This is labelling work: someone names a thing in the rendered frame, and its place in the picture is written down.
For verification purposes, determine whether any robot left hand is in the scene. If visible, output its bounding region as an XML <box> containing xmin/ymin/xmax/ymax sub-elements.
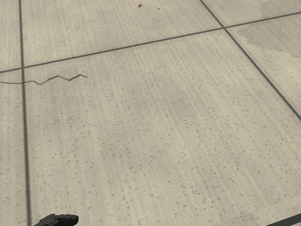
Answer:
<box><xmin>34</xmin><ymin>214</ymin><xmax>79</xmax><ymax>226</ymax></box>

